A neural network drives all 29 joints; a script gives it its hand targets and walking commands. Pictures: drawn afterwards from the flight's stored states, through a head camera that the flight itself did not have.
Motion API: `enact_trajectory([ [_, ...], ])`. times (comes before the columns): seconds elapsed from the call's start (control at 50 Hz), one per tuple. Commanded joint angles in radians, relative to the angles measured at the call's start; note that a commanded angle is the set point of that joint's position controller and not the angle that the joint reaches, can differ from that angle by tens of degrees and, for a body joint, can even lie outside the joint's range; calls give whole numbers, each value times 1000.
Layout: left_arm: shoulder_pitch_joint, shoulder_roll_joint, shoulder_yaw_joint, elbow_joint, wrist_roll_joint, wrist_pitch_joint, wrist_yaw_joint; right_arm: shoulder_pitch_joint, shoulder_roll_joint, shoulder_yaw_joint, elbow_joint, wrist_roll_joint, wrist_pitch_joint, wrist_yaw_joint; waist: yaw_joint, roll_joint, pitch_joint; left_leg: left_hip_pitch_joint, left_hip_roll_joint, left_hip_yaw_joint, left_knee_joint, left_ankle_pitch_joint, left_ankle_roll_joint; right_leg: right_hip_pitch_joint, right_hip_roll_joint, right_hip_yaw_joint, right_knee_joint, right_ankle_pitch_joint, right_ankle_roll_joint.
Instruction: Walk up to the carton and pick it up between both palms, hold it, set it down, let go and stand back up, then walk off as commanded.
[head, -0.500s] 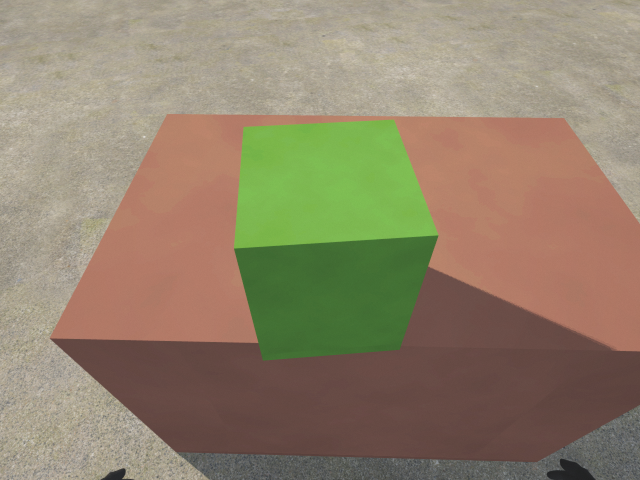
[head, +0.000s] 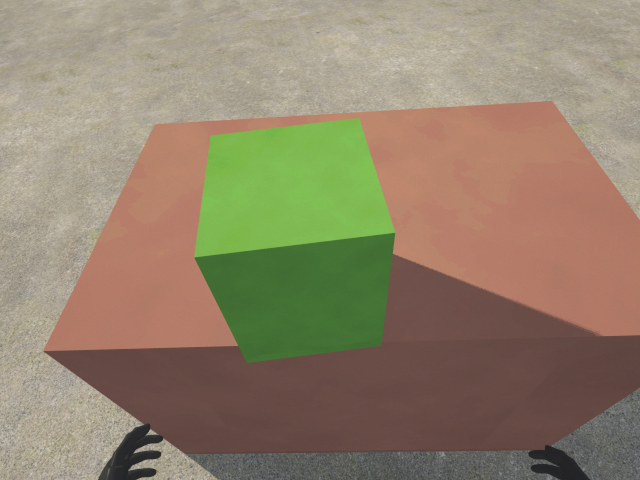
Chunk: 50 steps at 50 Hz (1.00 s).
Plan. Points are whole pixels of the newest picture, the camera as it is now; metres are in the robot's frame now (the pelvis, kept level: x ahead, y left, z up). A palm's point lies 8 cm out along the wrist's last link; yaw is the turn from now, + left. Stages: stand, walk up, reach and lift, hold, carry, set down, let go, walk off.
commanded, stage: reach and lift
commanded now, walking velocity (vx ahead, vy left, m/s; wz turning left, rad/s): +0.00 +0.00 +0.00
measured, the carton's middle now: (300, 246) +0.43 +0.04 +0.05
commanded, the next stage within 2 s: none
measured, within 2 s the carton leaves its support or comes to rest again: neither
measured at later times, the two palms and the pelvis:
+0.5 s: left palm out of the picture +0.15 +0.28 -0.02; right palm (575, 479) +0.15 -0.25 -0.03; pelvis +0.01 +0.00 +0.02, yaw +0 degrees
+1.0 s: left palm (113, 442) +0.19 +0.25 +0.03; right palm (530, 432) +0.18 -0.19 +0.03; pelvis +0.02 +0.01 +0.03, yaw +0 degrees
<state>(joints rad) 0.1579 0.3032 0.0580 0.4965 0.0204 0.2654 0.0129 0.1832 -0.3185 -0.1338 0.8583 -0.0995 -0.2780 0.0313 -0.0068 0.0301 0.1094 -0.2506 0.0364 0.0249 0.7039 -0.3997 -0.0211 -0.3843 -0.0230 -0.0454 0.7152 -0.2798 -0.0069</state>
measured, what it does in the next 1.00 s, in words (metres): stands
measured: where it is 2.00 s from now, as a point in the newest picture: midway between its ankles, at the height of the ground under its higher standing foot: outside the picture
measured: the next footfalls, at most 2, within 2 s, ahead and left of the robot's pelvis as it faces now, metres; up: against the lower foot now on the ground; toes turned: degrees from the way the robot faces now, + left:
none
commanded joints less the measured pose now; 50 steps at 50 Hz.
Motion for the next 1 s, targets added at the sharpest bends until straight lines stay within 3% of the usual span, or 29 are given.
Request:
enact_trajectory([
  [0.0, -10, 244, 136, -159, -21, -32, -7, 33, -47, 15, -380, 38, -39, -59, 70, -278, -195, -223, -68, 82, -250, 175, 48, 561, -26, 147, -254, 246, 45],
  [0.04, -32, 236, 136, -159, -21, -22, -11, 37, -46, 20, -365, 32, -6, -65, 78, -202, -136, -217, -68, 102, -298, 153, 39, 547, -16, 126, -283, 155, 37],
  [0.08, -33, 213, 131, -164, -25, -22, -15, 58, -13, 37, -406, 37, 16, -66, 87, -172, -113, -193, -67, 107, -343, 151, 39, 548, -16, 116, -324, 102, 32],
  [0.12, -48, 214, 127, -185, -30, -22, -14, 59, -8, 33, -409, 41, 39, -65, 70, -123, -94, -170, -65, 122, -369, 138, 37, 532, -1, 90, -347, 29, 24],
  [0.16, -17, 177, 109, -227, -37, -32, -6, 68, -29, 12, -443, 56, 52, -59, 62, -67, -80, -213, -41, 111, -437, 130, 49, 621, 42, 31, -320, 109, 23],
  [0.2, -31, 153, 102, -271, -19, -55, -3, 67, -39, 26, -487, 73, 58, -54, 52, 19, -104, -376, -6, 111, -495, 45, 83, 782, 87, 7, -264, 156, 40],
  [0.24, -20, 116, 99, -309, -23, -96, 5, 80, -33, 26, -525, 78, 59, -49, 37, 24, -133, -487, 27, 101, -543, 2, 113, 928, 124, -13, -216, 211, 55],
  [0.28, 10, 102, 85, -332, -20, -136, 6, 108, -47, 21, -530, 86, 60, -44, 25, 108, -155, -591, 49, 86, -589, -34, 127, 1041, 158, -38, -159, 294, 56],
  [0.3, 21, 87, 83, -331, -15, -141, 7, 110, -45, 33, -543, 99, 63, -41, 36, 110, -138, -609, 56, 77, -608, -20, 131, 1073, 164, -39, -162, 314, 51],
  [0.32, 21, 71, 70, -342, -18, -157, 8, 112, -48, 49, -531, 106, 66, -33, 35, 147, -147, -646, 73, 64, -622, -48, 136, 1099, 169, -39, -140, 316, 52],
  [0.34, 41, 73, 74, -306, -13, -164, 1, 116, -64, 38, -527, 111, 67, -32, 26, 142, -129, -676, 72, 68, -636, -61, 138, 1128, 175, -37, -146, 310, 55],
  [0.38, 16, 72, 62, -362, -34, -192, 6, 108, -29, 35, -577, 117, 74, -31, 13, 146, -124, -682, 64, 68, -641, -70, 141, 1118, 171, -30, -157, 299, 51],
  [0.4, 20, 70, 60, -355, -31, -196, 3, 97, -20, 53, -623, 122, 74, -29, 29, 139, -113, -683, 61, 75, -644, -74, 143, 1115, 168, -28, -166, 267, 53],
  [0.44, -2, 73, 42, -373, -77, -219, 2, 76, 16, 68, -678, 131, 73, -35, 27, 54, -107, -614, 43, 96, -611, -42, 139, 1042, 140, -7, -204, 210, 55],
  [0.46, 22, 69, 33, -381, -76, -216, 8, 91, 10, 64, -662, 131, 89, -33, 24, 85, -63, -609, 49, 81, -624, -45, 126, 1011, 141, -14, -213, 215, 47],
  [0.48, 29, 70, 32, -390, -90, -220, 7, 96, 11, 51, -677, 139, 90, -35, 26, 73, -58, -588, 44, 83, -611, -46, 123, 991, 133, -5, -218, 192, 42],
  [0.52, 30, 76, 41, -375, -126, -221, -2, 99, 35, 75, -741, 142, 104, -39, 17, -10, -38, -487, 24, 92, -577, -16, 117, 890, 96, 32, -281, 109, 44],
  [0.54, 48, 82, 48, -393, -130, -220, 0, 119, 60, 84, -800, 149, 110, -44, 36, -26, -17, -454, 9, 102, -558, 8, 109, 839, 76, 45, -310, 69, 42],
  [0.58, 37, 76, 40, -384, -143, -216, -2, 124, 60, 86, -812, 149, 133, -46, 30, -47, -21, -383, 0, 105, -548, 28, 103, 790, 65, 54, -333, 54, 37],
  [0.6, 68, 87, 48, -398, -161, -214, 0, 138, 70, 78, -854, 147, 140, -48, 45, -93, -12, -323, -14, 96, -533, 76, 90, 729, 49, 67, -364, 44, 33],
  [0.62, 64, 89, 52, -411, -163, -212, 0, 168, 74, 94, -840, 158, 154, -50, 34, -85, -24, -277, -23, 101, -513, 76, 82, 680, 34, 81, -382, 2, 32],
  [0.68, 64, 98, 44, -473, -211, -211, 5, 184, 125, 116, -965, 168, 183, -69, 64, -141, -10, -104, -66, 98, -462, 164, 54, 500, -13, 118, -458, -39, 22],
  [0.74, 86, 89, 17, -560, -250, -213, 23, 213, 143, 121, -1007, 182, 201, -71, 66, -127, -20, -7, -71, 81, -460, 207, 27, 428, -22, 112, -467, -8, 12],
  [0.76, 105, 99, 29, -579, -242, -207, 24, 229, 150, 141, -1032, 195, 212, -74, 84, -116, -25, 10, -75, 78, -462, 233, 24, 417, -18, 112, -469, 26, 12],
  [0.82, 107, 81, -7, -658, -246, -210, 48, 214, 145, 116, -1099, 216, 210, -62, 61, -100, -48, 2, -61, 58, -465, 195, 25, 416, -3, 103, -458, 12, 4],
  [0.84, 122, 71, 0, -630, -254, -202, 49, 228, 138, 112, -1098, 210, 213, -63, 71, -105, -48, -4, -61, 61, -474, 193, 34, 419, -1, 98, -453, 17, -1],
  [0.86, 133, 74, 0, -668, -243, -212, 55, 244, 137, 118, -1120, 217, 209, -60, 79, -78, -75, -10, -52, 57, -481, 209, 32, 454, 7, 87, -438, 46, 0],
  [0.9, 128, 65, -21, -697, -242, -222, 64, 233, 121, 109, -1135, 232, 199, -54, 61, -42, -89, -73, -38, 40, -490, 197, 36, 512, 27, 83, -411, 106, -5],
  [0.98, 192, 34, -50, -760, -240, -244, 74, 284, 124, 95, -1126, 249, 175, -48, 48, -40, -120, 26, -50, 34, -446, 380, 7, 472, 31, 81, -414, 215, -21],
])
